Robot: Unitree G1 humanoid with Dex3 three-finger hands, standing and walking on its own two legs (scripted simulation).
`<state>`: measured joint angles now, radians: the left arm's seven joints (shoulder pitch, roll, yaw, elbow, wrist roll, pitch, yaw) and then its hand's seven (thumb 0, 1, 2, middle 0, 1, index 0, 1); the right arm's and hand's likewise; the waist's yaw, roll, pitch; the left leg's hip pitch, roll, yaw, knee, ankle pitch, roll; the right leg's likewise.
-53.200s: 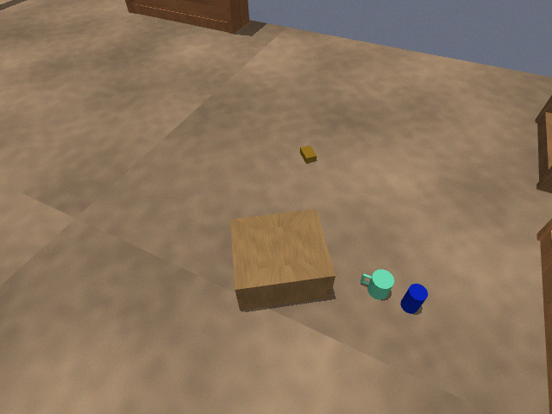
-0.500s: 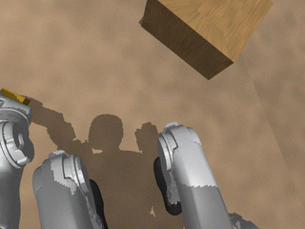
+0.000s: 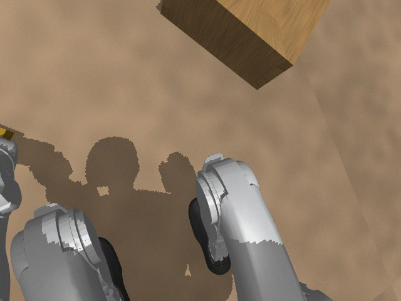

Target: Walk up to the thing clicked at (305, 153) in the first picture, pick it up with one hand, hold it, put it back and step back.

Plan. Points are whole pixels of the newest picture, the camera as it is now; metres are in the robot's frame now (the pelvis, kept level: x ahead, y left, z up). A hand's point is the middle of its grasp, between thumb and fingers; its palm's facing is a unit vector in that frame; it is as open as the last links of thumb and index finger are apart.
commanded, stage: rest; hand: left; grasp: from above
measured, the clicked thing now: out of the picture +0.45 +0.32 -0.24
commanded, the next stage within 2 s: open in 1.18 s
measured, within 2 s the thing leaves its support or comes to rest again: rests again in 0.82 s
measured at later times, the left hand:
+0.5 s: hand out of the picture +0.44 +0.30 -0.24, palm faces -0.22 -0.39 -0.89, open 8.7 cm
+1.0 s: hand out of the picture +0.44 +0.30 -0.26, palm faces -0.21 -0.40 -0.89, open 8.7 cm
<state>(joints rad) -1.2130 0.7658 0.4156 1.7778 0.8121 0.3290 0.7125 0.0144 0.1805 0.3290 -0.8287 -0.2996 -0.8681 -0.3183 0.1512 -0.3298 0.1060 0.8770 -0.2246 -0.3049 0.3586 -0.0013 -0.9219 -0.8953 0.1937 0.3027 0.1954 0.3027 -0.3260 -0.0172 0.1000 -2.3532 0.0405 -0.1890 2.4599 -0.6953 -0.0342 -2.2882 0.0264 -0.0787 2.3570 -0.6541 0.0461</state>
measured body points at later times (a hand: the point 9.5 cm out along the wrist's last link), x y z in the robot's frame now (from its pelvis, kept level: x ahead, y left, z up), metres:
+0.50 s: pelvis +0.00 +0.00 +0.00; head +0.29 +0.08 +0.33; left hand +0.45 +0.32 -0.19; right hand -0.01 -0.25 -0.07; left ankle +0.07 +0.14 -0.28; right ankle +0.11 -0.12 -0.28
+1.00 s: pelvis +0.00 +0.01 +0.00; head +0.30 +0.09 +0.32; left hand +0.45 +0.32 -0.21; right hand -0.02 -0.24 -0.05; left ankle +0.07 +0.14 -0.28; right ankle +0.11 -0.12 -0.28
